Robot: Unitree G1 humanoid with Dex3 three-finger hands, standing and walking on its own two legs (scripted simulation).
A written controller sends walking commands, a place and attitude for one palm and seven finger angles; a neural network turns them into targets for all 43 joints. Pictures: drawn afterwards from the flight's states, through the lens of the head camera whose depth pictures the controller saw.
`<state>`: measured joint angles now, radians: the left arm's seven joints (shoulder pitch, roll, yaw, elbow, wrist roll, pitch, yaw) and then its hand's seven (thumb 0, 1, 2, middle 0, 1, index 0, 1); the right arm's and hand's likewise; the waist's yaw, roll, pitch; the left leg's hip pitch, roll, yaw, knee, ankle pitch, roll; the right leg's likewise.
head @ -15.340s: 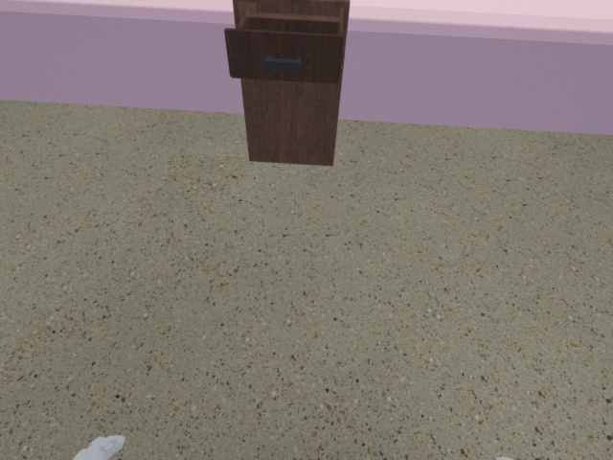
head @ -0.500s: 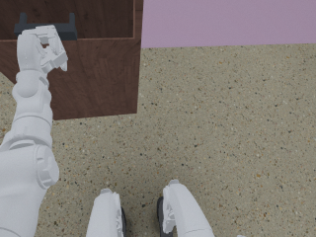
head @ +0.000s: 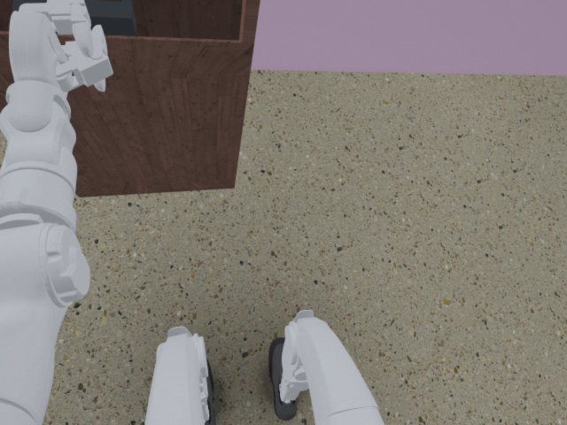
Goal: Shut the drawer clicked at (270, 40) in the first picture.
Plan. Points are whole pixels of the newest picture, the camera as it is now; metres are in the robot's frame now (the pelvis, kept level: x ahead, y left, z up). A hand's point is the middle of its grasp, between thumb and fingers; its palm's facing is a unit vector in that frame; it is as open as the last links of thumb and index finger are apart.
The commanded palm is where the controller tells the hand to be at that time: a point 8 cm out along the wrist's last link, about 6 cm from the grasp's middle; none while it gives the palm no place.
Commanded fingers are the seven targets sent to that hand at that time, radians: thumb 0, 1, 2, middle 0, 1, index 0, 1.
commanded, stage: pull the fist back off the drawer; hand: left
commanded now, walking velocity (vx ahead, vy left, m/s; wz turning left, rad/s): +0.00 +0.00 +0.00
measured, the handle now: (79, 2) +0.65 +0.19 +0.06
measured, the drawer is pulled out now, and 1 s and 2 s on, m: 0.00 0.00 0.00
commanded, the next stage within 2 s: draw the hand back to the body in 0.80 s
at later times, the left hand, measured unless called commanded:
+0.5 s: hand (98, 55) +0.57 +0.17 +0.06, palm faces +0.02 -1.00 -0.05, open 3.1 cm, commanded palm +0.56 +0.18 +0.06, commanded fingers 0.00 0.90 0.90 -1.40 -1.60 -1.40 -1.60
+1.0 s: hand (104, 58) +0.56 +0.16 +0.07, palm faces +0.04 -1.00 -0.04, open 3.2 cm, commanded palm +0.50 +0.20 +0.09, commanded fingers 0.00 0.90 0.90 -1.40 -1.60 -1.40 -1.60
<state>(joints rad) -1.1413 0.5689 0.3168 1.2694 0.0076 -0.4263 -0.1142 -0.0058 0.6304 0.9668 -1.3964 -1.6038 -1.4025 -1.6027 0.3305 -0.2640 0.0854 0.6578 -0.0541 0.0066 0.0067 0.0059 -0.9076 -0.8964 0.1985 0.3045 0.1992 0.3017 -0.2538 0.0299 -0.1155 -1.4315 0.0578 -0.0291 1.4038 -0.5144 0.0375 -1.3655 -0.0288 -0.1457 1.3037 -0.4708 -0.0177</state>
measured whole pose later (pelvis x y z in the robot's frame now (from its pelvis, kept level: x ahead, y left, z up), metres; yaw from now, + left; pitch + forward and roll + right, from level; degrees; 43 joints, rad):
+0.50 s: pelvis +0.00 +0.00 +0.00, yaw +0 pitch +31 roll -6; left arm -1.15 0.56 0.31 1.24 0.01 -0.40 -0.11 0.01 0.64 0.94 -1.40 -1.60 -1.40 -1.60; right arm 0.36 -0.26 0.09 0.67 -0.06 -0.02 0.03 0.01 -0.91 -0.90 0.20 0.30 0.20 0.30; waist -0.25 0.04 -0.11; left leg -1.45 0.05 -0.03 1.41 -0.51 0.04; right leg -1.38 -0.02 -0.14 1.30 -0.46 -0.01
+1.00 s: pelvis +0.05 -0.01 +0.03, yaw -1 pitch +29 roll -3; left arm -0.80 0.40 0.37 0.96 -0.06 -0.45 -0.13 0.01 0.88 0.90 -1.40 -1.60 -1.40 -1.60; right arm 0.32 -0.25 0.03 0.59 -0.02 0.09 0.05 0.01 -0.91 -0.90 0.20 0.30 0.20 0.30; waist -0.17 0.04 -0.13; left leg -1.23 0.07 0.02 1.29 -0.57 0.02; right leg -1.20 0.00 -0.09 1.22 -0.52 -0.02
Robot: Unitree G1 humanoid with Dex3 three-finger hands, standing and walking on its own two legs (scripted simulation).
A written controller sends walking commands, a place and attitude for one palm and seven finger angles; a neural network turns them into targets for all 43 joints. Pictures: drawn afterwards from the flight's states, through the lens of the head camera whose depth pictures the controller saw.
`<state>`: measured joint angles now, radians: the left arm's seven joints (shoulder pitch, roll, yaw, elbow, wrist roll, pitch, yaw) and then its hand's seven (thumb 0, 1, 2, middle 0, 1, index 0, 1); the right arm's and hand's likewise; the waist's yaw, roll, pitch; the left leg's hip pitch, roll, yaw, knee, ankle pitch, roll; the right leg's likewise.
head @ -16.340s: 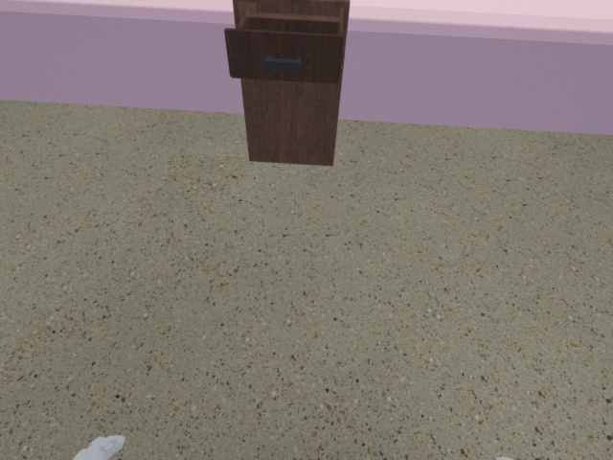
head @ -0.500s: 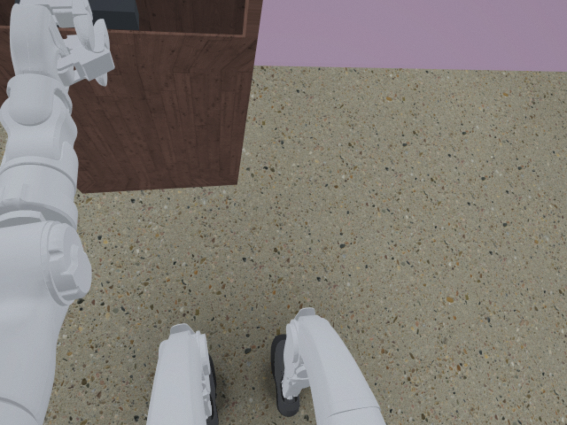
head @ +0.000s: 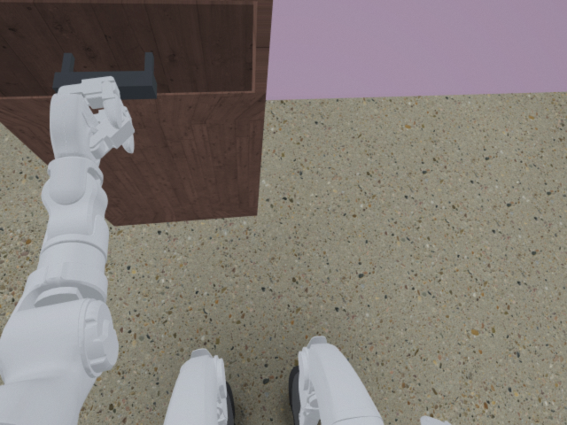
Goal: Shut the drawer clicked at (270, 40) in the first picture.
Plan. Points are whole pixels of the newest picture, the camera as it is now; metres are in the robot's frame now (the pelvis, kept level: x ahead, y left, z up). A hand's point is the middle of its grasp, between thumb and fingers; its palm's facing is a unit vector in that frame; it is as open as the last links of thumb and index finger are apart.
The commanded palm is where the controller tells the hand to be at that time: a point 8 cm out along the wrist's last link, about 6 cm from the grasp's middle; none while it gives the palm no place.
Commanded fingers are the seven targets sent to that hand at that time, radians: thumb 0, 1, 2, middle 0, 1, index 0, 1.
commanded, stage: draw the hand back to the body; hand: left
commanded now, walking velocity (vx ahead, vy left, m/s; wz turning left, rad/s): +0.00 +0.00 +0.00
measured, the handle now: (108, 73) +0.60 +0.20 +0.03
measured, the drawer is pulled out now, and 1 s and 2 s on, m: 0.00 0.00 0.00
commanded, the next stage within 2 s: step back with the hand held close in 1.28 s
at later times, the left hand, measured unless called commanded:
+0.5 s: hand (33, 207) +0.35 +0.20 +0.15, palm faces +0.08 -0.98 -0.16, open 3.3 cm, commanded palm +0.31 +0.25 +0.17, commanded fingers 0.00 0.90 0.90 -1.40 -1.60 -1.40 -1.60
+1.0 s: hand out of the picture +0.23 +0.24 +0.26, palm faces +0.40 -0.85 -0.34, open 3.3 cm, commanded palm +0.18 +0.28 +0.28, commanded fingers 0.00 0.90 0.90 -1.40 -1.60 -1.40 -1.60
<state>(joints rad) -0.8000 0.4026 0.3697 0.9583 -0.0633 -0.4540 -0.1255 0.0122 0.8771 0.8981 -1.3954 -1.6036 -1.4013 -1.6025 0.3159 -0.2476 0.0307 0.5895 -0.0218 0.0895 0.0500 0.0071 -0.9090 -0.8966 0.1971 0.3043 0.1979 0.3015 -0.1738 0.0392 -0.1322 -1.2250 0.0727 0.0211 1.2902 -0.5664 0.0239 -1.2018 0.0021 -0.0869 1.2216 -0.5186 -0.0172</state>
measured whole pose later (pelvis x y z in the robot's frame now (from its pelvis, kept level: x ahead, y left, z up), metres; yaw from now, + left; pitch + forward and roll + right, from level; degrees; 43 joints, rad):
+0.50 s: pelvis +0.03 +0.00 +0.08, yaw +2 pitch +10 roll -2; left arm -0.03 0.29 0.13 0.22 -0.13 -0.19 -0.07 0.02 0.90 0.90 -1.40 -1.60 -1.40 -1.60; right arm 0.22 -0.26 0.01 0.50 0.06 0.05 -0.04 0.01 -0.91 -0.90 0.19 0.30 0.20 0.30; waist -0.03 0.03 -0.11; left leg -0.57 0.03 0.04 0.84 -0.45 0.02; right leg -0.55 -0.01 -0.07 0.80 -0.42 -0.01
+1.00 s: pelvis +0.04 +0.00 +0.12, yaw +3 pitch -3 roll -1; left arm 0.43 0.32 0.22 -0.35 -0.08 -0.04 0.10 0.02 0.89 0.90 -1.40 -1.60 -1.40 -1.60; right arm 0.20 -0.23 0.06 0.57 0.02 -0.05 -0.06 0.02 -0.91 -0.90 0.20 0.30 0.20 0.30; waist 0.05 0.06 0.00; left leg -0.11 0.01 0.04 0.47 -0.30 0.01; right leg -0.10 -0.01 -0.08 0.44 -0.28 -0.01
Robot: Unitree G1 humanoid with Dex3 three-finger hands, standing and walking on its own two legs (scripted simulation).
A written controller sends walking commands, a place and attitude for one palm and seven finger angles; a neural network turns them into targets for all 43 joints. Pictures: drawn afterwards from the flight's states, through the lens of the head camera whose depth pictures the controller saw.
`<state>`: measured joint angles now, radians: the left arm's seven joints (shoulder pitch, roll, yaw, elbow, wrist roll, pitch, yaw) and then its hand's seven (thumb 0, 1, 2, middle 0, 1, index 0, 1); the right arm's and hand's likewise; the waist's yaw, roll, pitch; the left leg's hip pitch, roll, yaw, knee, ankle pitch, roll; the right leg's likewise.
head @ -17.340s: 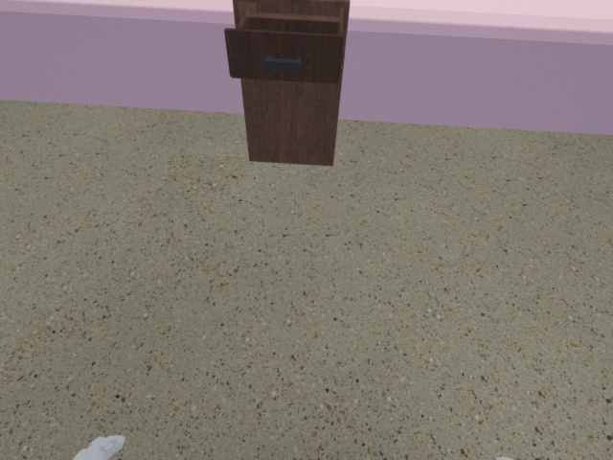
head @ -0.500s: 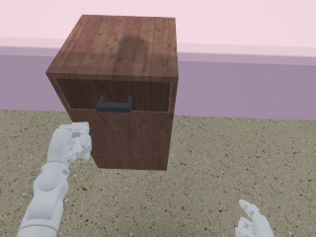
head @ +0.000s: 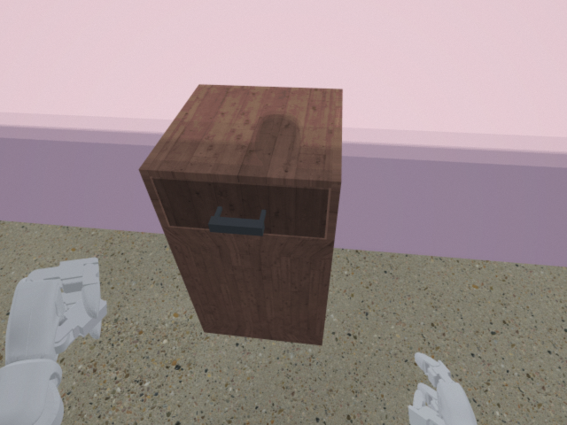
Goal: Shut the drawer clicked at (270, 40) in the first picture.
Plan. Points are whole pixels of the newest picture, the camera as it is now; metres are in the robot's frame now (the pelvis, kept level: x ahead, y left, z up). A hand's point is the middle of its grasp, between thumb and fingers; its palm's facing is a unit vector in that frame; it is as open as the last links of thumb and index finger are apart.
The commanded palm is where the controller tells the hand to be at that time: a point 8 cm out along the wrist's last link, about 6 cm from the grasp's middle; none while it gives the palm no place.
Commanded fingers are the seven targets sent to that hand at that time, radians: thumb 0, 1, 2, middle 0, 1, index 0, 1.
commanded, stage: draw the hand back to the body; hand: left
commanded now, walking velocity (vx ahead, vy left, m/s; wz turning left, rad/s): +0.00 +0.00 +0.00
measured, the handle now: (238, 219) +0.57 +0.18 -0.09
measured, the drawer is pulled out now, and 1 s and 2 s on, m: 0.00 0.00 0.00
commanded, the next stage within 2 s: step back with the hand held close in 0.28 s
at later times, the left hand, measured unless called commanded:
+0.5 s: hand (74, 314) +0.17 +0.23 +0.17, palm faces +0.42 -0.81 -0.41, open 3.3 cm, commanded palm +0.12 +0.27 +0.18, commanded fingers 0.00 0.90 0.90 -1.40 -1.60 -1.40 -1.60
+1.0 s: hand (19, 372) +0.12 +0.26 +0.16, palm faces +0.37 -0.79 -0.48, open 3.3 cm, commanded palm +0.06 +0.30 +0.18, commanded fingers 0.00 0.90 0.90 -1.40 -1.60 -1.40 -1.60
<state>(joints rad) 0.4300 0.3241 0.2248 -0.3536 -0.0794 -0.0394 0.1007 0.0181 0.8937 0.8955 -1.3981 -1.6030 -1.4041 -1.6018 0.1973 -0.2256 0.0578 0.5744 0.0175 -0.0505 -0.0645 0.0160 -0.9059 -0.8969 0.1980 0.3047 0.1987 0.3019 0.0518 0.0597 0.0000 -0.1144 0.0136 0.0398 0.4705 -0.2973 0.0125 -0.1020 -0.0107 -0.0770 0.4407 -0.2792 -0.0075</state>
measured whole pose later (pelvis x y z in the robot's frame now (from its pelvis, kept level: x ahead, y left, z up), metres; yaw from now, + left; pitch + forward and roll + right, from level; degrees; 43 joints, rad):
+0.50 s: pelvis -0.01 -0.01 +0.00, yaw +0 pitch -4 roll -1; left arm 0.53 0.34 0.33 -0.48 -0.06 -0.14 0.11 0.02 0.89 0.90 -1.40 -1.60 -1.41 -1.60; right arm 0.21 -0.23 0.03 0.60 0.01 -0.10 -0.07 0.02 -0.91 -0.90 0.20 0.30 0.20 0.30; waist 0.04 0.07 0.01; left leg -0.14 0.04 0.03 0.48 -0.29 0.00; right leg -0.10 0.01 -0.09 0.42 -0.26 -0.02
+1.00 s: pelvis -0.07 +0.02 -0.01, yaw +0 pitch +0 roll -1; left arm 0.62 0.39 0.38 -0.56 -0.05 -0.21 0.14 0.02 0.89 0.89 -1.40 -1.60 -1.41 -1.60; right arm 0.17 -0.21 0.00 0.54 0.01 -0.02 -0.08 0.02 -0.91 -0.90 0.20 0.30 0.20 0.30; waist 0.01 0.02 0.04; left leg -0.32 0.00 0.05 0.53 -0.21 0.04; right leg -0.31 -0.03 -0.07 0.50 -0.19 0.01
